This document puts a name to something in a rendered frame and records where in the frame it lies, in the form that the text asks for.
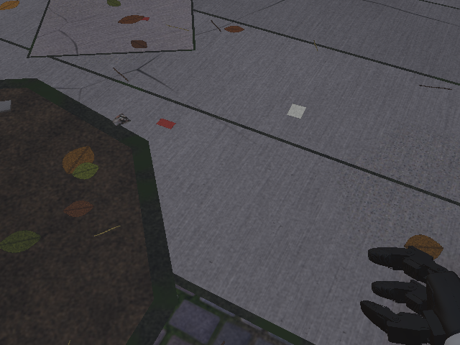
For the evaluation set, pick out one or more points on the right robot hand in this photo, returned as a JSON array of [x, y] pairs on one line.
[[437, 305]]

